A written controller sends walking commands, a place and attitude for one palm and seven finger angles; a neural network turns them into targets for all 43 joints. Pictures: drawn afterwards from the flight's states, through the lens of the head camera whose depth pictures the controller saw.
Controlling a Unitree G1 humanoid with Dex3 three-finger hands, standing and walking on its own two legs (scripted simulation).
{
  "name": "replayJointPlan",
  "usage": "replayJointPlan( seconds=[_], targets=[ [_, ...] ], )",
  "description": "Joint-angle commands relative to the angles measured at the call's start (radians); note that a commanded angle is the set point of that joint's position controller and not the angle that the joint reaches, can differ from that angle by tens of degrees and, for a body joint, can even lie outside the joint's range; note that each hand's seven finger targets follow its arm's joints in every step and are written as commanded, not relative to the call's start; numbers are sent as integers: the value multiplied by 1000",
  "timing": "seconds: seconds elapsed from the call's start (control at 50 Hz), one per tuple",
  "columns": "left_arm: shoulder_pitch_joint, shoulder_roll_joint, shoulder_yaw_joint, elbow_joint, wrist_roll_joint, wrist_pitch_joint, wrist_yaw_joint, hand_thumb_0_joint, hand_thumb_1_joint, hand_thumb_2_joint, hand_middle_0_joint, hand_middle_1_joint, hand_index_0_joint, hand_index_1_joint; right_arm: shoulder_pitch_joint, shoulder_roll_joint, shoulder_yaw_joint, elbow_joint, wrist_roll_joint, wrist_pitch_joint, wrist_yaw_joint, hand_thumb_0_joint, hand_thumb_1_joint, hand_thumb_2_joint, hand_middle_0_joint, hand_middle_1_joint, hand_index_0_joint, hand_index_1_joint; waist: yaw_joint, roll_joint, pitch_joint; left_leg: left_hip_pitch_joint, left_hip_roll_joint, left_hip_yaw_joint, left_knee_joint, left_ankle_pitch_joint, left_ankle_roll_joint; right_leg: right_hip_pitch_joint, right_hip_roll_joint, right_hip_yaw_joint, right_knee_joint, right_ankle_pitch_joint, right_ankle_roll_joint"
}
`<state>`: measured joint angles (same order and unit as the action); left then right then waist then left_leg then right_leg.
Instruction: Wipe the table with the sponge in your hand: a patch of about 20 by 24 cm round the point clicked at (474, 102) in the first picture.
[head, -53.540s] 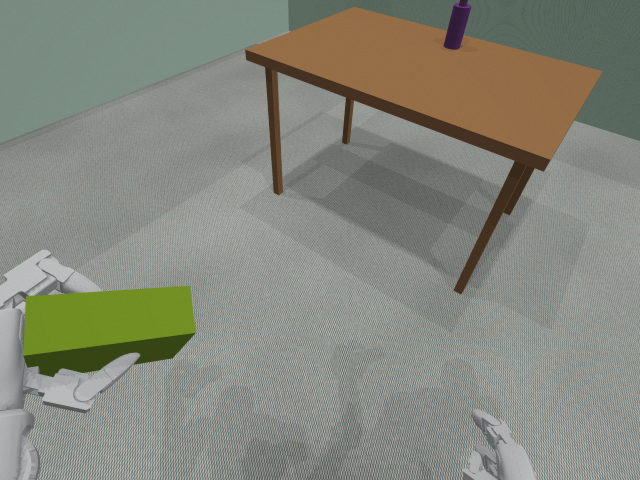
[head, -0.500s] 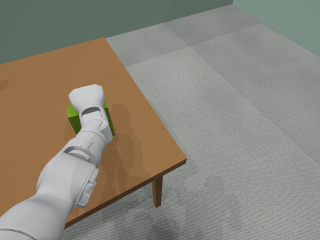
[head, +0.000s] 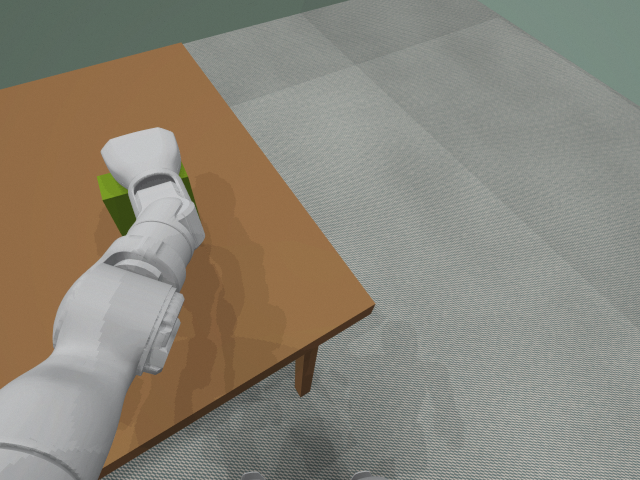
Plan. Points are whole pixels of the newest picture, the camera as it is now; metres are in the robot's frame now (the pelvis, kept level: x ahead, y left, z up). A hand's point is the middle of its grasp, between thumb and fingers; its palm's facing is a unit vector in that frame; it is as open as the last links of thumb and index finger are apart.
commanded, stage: wipe back along the third lane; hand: left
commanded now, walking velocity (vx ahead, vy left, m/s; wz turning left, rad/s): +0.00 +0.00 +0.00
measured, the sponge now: (160, 219) +0.48 +0.19 -0.01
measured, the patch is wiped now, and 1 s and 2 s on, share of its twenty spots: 1.00 1.00 1.00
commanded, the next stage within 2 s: slide back across to the middle lane in 1.94 s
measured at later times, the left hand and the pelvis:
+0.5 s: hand (162, 204) +0.47 +0.18 +0.04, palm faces -0.07 -0.01 -1.00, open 9.3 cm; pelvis +0.02 +0.00 +0.01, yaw +1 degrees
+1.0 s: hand (180, 233) +0.42 +0.15 +0.04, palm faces -0.06 -0.03 -1.00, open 9.3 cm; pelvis +0.03 -0.01 +0.02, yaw +2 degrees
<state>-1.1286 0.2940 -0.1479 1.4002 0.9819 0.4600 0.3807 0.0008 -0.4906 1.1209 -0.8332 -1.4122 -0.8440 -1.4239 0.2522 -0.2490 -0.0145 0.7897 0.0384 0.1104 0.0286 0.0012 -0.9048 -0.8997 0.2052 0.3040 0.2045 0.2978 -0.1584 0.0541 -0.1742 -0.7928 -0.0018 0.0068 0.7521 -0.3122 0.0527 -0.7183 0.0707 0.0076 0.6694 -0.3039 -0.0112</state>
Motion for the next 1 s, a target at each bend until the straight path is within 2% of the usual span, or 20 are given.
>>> replayJointPlan(
  seconds=[0.0, 0.06, 0.1, 0.14, 0.24, 0.3, 0.34, 0.36, 0.44, 0.5, 0.54, 0.58, 0.62, 0.68, 0.76, 0.82, 0.84, 0.92, 0.96, 0.98],
  targets=[
    [-274, 106, -27, -88, 25, 9, 17, 0, 100, 1300, -1200, -1600, -1200, -1600, 70, -165, -54, -71, -3, -24, 5, 0, -900, -900, 200, 300, 200, 300, -2, -21, -371, 328, 38, -50, -60, 258, -11, 113, -5, -32, -65, 251, -34],
    [-222, 29, -60, -109, -3, 0, 14, 0, 100, 1300, -1200, -1600, -1200, -1600, 60, -156, -58, -78, 1, -21, 11, 0, -900, -900, 200, 300, 200, 300, 9, -31, -356, 342, 39, -52, -70, 265, -15, 115, -4, -37, -70, 249, -32],
    [-172, 37, -44, -101, -14, 5, 19, 0, 100, 1300, -1200, -1600, -1200, -1600, 51, -155, -57, -77, 4, -16, 13, 0, -900, -900, 200, 300, 200, 300, 24, -59, -340, 334, 39, -48, -81, 257, -15, 137, -4, -37, -81, 251, -33],
    [-167, -22, -69, -126, -37, 10, 24, 0, 100, 1300, -1200, -1600, -1200, -1600, 30, -146, -58, -79, 9, -15, 19, 0, -900, -900, 200, 300, 200, 300, 31, -41, -336, 354, 40, -50, -97, 268, -19, 142, -5, -40, -84, 250, -35],
    [-133, -70, -91, -152, -52, 27, 32, 0, 100, 1300, -1200, -1600, -1200, -1600, -4, -138, -58, -74, 13, 1, 27, 0, -900, -900, 200, 300, 200, 300, 49, -42, -314, 394, 41, -52, -122, 289, -24, 167, -6, -45, -100, 257, -41],
    [-121, -71, -105, -153, -46, 35, 31, 0, 100, 1300, -1200, -1600, -1200, -1600, -19, -137, -54, -70, 13, 13, 23, 0, -900, -900, 200, 300, 200, 300, 44, -79, -281, 391, 36, -42, -135, 263, -18, 192, -9, -40, -122, 259, -37],
    [-144, -117, -130, -183, -53, 32, 26, 0, 100, 1300, -1200, -1600, -1200, -1600, -41, -128, -53, -73, 17, 17, 21, 0, -900, -900, 200, 300, 200, 300, 42, -68, -268, 409, 38, -51, -149, 271, -21, 186, -11, -46, -122, 253, -42],
    [-118, -101, -119, -171, -51, 33, 27, 0, 100, 1300, -1200, -1600, -1200, -1600, -40, -131, -53, -70, 14, 21, 19, 0, -900, -900, 200, 300, 200, 300, 47, -80, -258, 415, 36, -48, -149, 273, -21, 193, -11, -45, -128, 256, -41],
    [-103, -148, -142, -215, -53, 26, 23, 0, 100, 1300, -1200, -1600, -1200, -1600, -72, -119, -53, -83, 14, 33, 16, 0, -900, -900, 200, 300, 200, 300, 57, -70, -293, 453, 36, -47, -150, 330, -26, 225, -14, -45, -123, 308, -46],
    [-14, -145, -135, -219, -51, 27, 26, 0, 100, 1300, -1200, -1600, -1200, -1600, -85, -118, -52, -89, 9, 51, 15, 0, -900, -900, 200, 300, 200, 300, 78, -102, -302, 457, 29, -31, -145, 373, -27, 282, -18, -39, -126, 388, -45],
    [-2, -201, -163, -266, -67, 25, 22, 0, 100, 1300, -1200, -1600, -1200, -1600, -115, -107, -54, -101, 13, 59, 17, 0, -900, -900, 200, 300, 200, 300, 85, -81, -315, 476, 28, -28, -145, 420, -28, 303, -23, -36, -123, 435, -47],
    [56, -202, -168, -273, -64, 36, 22, 0, 100, 1300, -1200, -1600, -1200, -1600, -120, -108, -54, -103, 10, 73, 22, 0, -900, -900, 200, 300, 200, 300, 98, -92, -303, 484, 24, -22, -146, 439, -29, 328, -23, -37, -129, 469, -48],
    [64, -197, -171, -290, -64, 47, 19, 0, 100, 1300, -1200, -1600, -1200, -1600, -143, -109, -52, -104, 13, 85, 20, 0, -900, -900, 200, 300, 200, 300, 97, -123, -282, 476, 22, -17, -155, 428, -28, 352, -27, -32, -139, 490, -47],
    [121, -220, -191, -330, -61, 59, 9, 0, 100, 1300, -1200, -1600, -1200, -1600, -168, -105, -52, -113, 14, 100, 21, 0, -900, -900, 200, 300, 200, 300, 113, -110, -279, 493, 17, -17, -160, 464, -29, 379, -31, -33, -139, 527, -53],
    [133, -227, -211, -372, -58, 72, -7, 0, 100, 1300, -1200, -1600, -1200, -1600, -203, -103, -48, -120, 18, 117, 17, 0, -900, -900, 200, 300, 200, 300, 113, -118, -234, 495, 11, -16, -176, 437, -27, 392, -34, -30, -154, 521, -56],
    [205, -241, -226, -396, -48, 76, -15, 0, 100, 1300, -1200, -1600, -1200, -1600, -218, -102, -48, -134, 17, 126, 19, 0, -900, -900, 200, 300, 200, 300, 131, -132, -246, 498, 7, -13, -180, 439, -27, 416, -36, -28, -153, 534, -60],
    [187, -264, -239, -436, -57, 71, -21, 0, 100, 1300, -1200, -1600, -1200, -1600, -235, -95, -49, -145, 20, 126, 19, 0, -900, -900, 200, 300, 200, 300, 132, -113, -263, 509, 8, -17, -180, 456, -26, 419, -38, -28, -149, 539, -62],
    [219, -254, -248, -449, -51, 81, -18, 0, 100, 1300, -1200, -1600, -1200, -1600, -248, -99, -46, -149, 20, 135, 18, 0, -900, -900, 200, 300, 200, 300, 133, -141, -224, 501, 2, -13, -192, 396, -24, 421, -36, -26, -165, 499, -62],
    [208, -219, -220, -459, -55, 81, -16, 0, 100, 1300, -1200, -1600, -1200, -1600, -261, -101, -42, -150, 22, 136, 8, 0, -900, -900, 200, 300, 200, 300, 136, -166, -215, 487, -3, -11, -202, 360, -22, 441, -38, -18, -174, 483, -60],
    [216, -215, -221, -454, -47, 86, -15, 0, 100, 1300, -1200, -1600, -1200, -1600, -266, -98, -39, -150, 24, 138, 4, 0, -900, -900, 200, 300, 200, 300, 139, -147, -204, 485, -5, -11, -210, 345, -24, 435, -40, -17, -178, 462, -61]
  ],
)
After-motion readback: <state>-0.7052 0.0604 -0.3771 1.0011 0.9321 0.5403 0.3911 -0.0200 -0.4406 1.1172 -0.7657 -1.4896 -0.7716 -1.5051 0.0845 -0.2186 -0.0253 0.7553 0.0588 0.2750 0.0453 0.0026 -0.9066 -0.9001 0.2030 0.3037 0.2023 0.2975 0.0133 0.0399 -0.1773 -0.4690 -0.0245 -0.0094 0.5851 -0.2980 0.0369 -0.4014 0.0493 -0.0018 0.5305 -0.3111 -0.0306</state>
